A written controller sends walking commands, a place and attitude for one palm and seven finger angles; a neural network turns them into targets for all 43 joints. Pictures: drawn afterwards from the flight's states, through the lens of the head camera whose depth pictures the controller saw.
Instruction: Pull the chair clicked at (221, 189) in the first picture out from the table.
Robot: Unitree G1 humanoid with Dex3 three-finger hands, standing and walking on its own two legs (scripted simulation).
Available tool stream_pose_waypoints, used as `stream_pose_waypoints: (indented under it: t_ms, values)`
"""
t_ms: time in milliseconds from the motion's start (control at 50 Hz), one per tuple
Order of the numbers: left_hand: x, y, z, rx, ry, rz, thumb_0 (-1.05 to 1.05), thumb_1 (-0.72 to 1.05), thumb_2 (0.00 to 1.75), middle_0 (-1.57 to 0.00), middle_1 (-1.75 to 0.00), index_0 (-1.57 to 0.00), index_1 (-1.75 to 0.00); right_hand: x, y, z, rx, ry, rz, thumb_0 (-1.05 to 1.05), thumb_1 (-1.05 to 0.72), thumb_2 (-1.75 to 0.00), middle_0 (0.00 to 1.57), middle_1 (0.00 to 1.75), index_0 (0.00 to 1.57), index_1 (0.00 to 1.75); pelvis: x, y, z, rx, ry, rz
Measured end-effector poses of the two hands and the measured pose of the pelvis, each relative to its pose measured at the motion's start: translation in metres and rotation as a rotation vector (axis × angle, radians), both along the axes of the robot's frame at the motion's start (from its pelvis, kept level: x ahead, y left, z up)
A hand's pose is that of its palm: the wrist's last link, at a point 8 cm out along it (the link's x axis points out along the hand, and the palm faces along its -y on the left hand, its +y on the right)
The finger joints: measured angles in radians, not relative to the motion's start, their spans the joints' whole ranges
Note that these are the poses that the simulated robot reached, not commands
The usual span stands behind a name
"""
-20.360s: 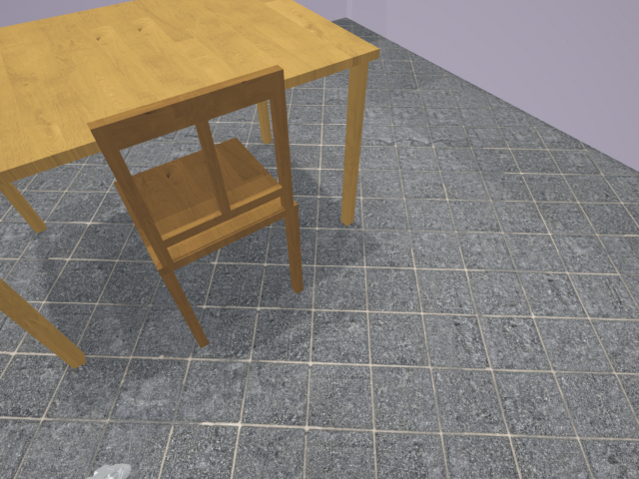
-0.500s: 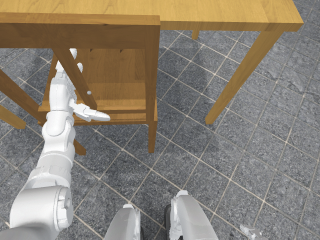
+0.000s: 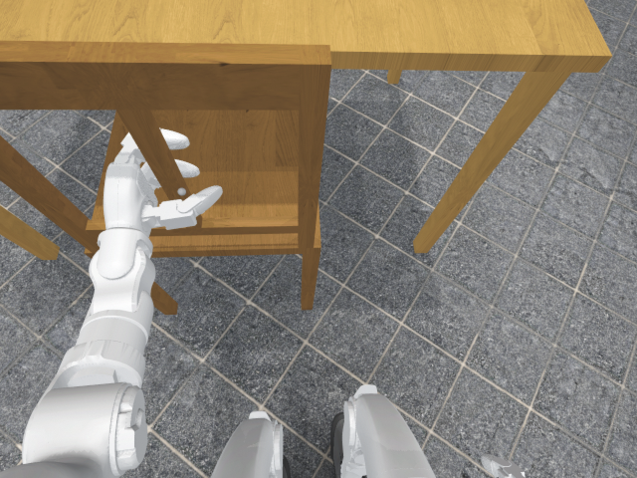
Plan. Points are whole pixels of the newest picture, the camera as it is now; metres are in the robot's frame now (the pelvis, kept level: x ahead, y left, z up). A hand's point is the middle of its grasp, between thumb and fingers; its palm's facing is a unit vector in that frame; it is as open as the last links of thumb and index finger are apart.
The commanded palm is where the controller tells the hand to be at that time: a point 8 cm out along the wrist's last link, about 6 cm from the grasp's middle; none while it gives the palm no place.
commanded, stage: hook a spindle and tug to test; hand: left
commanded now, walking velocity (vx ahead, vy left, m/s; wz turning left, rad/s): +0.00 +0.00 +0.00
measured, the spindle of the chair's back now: (169, 176) +0.49 +0.17 +0.01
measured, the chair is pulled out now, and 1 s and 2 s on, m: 0.00 0.03 0.14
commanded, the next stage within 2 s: step backward, pulling the chair out in 0.80 s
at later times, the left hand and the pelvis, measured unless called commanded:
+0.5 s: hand (181, 201) +0.44 +0.15 +0.02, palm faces -0.01 -1.00 -0.02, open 5.5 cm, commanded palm +0.41 +0.20 +0.02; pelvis +0.01 +0.01 +0.01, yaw -1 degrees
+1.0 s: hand (179, 207) +0.43 +0.15 +0.03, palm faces +0.01 -0.99 -0.10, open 5.6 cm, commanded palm +0.40 +0.20 +0.02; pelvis +0.01 +0.01 +0.03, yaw +0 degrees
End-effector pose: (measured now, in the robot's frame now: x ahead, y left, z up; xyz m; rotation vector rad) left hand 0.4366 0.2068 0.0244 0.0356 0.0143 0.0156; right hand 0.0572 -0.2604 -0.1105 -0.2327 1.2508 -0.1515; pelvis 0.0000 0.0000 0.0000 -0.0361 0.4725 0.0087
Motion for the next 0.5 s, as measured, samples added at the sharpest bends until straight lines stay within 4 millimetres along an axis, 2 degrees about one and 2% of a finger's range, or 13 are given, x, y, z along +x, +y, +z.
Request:
stream_pose_waypoints:
  t_ms: [200, 500]
  values:
    - [0.0, 0.0, 0.0, -0.005, -0.005, -0.012, 0.0, 0.67, 0.8, -0.47, -1.41, -0.44, -1.44, 0.011, 0.004, 0.002, -0.002, -0.021, 0.007, 0.01, -0.91, -0.9, 0.2, 0.3, 0.2, 0.3, 0.003, 0.002, 0.001, -0.002, -0.001, 0.0]
    - [-0.013, 0.0, 0.0, -0.014, -0.001, -0.025, 0.01, 0.7, 0.77, -0.43, -1.44, -0.41, -1.45, 0.023, 0.011, 0.009, 0.012, -0.07, -0.007, 0.01, -0.91, -0.9, 0.2, 0.3, 0.2, 0.3, 0.008, 0.006, 0.006, -0.001, -0.007, -0.017]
